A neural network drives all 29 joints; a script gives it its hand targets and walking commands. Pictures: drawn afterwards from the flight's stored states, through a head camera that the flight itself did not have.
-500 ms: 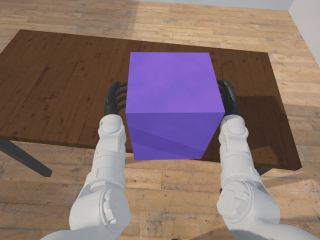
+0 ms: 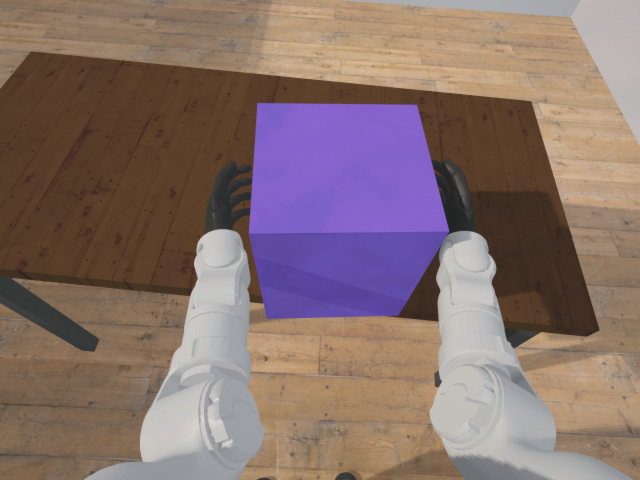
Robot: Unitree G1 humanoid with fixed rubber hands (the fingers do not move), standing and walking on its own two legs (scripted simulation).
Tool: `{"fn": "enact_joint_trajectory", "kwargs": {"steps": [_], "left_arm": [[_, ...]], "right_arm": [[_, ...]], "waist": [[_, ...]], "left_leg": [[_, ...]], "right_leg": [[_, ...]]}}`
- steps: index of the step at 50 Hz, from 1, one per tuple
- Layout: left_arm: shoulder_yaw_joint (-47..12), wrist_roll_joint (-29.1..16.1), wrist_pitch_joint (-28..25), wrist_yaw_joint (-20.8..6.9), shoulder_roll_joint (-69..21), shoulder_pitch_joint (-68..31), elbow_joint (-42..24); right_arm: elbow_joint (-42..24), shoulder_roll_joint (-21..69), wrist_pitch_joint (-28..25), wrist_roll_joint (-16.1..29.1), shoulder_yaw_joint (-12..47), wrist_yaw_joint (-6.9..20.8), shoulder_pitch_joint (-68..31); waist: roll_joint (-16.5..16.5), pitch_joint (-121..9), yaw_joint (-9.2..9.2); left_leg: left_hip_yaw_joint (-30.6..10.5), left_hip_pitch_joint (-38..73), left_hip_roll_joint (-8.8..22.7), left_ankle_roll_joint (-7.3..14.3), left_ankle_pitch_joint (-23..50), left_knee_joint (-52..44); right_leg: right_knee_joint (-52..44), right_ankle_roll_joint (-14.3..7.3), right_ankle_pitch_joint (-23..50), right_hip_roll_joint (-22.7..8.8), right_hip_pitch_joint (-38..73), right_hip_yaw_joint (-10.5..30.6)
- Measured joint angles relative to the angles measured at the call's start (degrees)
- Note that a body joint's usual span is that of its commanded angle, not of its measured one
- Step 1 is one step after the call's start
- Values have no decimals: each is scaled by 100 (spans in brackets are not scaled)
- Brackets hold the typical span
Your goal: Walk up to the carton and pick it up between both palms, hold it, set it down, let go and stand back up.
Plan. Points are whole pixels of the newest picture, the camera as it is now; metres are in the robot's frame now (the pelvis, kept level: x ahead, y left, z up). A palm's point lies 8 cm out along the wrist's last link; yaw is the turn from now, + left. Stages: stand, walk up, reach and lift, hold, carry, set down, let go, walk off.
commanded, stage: set down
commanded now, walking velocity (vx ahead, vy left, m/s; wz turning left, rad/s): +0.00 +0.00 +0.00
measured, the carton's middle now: (335, 220) +0.45 -0.02 +0.00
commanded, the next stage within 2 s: none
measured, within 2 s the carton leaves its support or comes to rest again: neither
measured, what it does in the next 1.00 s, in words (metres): stands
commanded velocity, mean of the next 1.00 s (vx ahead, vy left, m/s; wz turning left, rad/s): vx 0.00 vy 0.00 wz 0.00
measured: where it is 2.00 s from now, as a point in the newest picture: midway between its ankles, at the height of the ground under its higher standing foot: outside the picture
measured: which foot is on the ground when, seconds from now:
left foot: down 0.00-1.00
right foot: down 0.00-1.00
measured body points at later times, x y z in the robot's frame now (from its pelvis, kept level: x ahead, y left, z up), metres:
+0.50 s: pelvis +0.00 +0.00 -0.01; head +0.09 +0.01 +0.44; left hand +0.44 +0.13 +0.02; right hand +0.43 -0.17 +0.03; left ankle -0.01 +0.12 -0.75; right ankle +0.00 -0.09 -0.75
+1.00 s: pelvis -0.02 -0.01 -0.03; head +0.10 -0.01 +0.40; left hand +0.45 +0.18 +0.02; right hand +0.47 -0.23 +0.03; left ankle -0.01 +0.12 -0.75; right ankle +0.00 -0.09 -0.75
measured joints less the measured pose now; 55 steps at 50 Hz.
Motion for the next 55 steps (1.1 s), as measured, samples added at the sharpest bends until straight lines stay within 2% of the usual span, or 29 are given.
{"fn": "enact_joint_trajectory", "kwargs": {"steps": [4,15,19,21,25,28,31,35,38,41,45,50,55], "left_arm": [[11,64,-36,-1,-6,-15,15],[19,159,-110,21,93,-76,97],[-120,51,-182,113,246,-138,346],[-434,-215,-234,267,447,-163,618],[-1329,-1084,-360,630,950,-366,1415],[-1820,-1712,-557,773,1225,-713,2172],[-2194,-2235,-833,788,1411,-1068,2836],[-2558,-2754,-1299,691,1552,-1363,3376],[-2724,-2948,-1587,554,1666,-1536,3742],[-2857,-3120,-1736,414,1834,-1668,4104],[-3275,-3622,-1796,431,2028,-1675,4165],[-3688,-4223,-1532,428,2214,-1639,3687],[-3841,-4400,-1099,312,2275,-1851,3227]], "right_arm": [[-45,0,-45,2,74,-61,55],[58,-4,-133,9,75,-67,-12],[246,-162,-134,186,307,-102,-44],[553,-376,-108,484,646,-177,-83],[1434,-907,13,1431,1621,-448,-301],[1962,-1201,60,2069,2234,-636,-529],[2342,-1412,-6,2591,2760,-752,-756],[2639,-1632,-327,3162,3351,-875,-941],[2903,-1811,-576,3517,3752,-927,-1088],[3302,-2029,-694,3902,4076,-905,-1291],[3469,-2393,-753,4355,4356,-772,-1431],[3262,-2827,-509,4985,4760,-536,-1577],[2951,-3047,-98,5292,4966,-372,-1759]], "waist": [[-20,-14,46],[-76,-11,23],[-78,-46,47],[-60,-141,67],[43,-525,126],[125,-798,201],[197,-975,247],[299,-1156,284],[342,-1184,307],[299,-1187,320],[293,-1353,404],[305,-1505,484],[278,-1523,465]], "left_leg": [[20,-27,22,-7,-6,13],[28,-90,44,-27,17,7],[56,-159,55,-30,16,28],[75,-284,77,-32,-6,92],[94,-850,163,-37,-120,410],[86,-1338,216,-27,-220,694],[44,-1741,237,-30,-309,946],[-62,-2142,239,-49,-429,1238],[-154,-2267,219,-89,-255,1376],[-152,-2311,182,-59,-444,1346],[-192,-2648,223,-94,-474,1492],[-248,-2996,274,-98,-475,1663],[-284,-3080,253,-134,-396,1691]], "right_leg": [[-20,-14,19,21,-22,15],[-24,-36,43,39,-91,11],[1,-40,49,48,-173,36],[21,-45,57,66,-287,54],[130,-62,73,132,-775,79],[315,-71,35,165,-1224,80],[543,-76,-50,170,-1609,57],[810,-69,-173,168,-1975,20],[967,-57,-249,172,-2099,39],[997,-23,-228,160,-2190,113],[1036,-51,-192,204,-2479,110],[1129,-84,-134,263,-2801,101],[1243,-111,-111,247,-2919,90]]}}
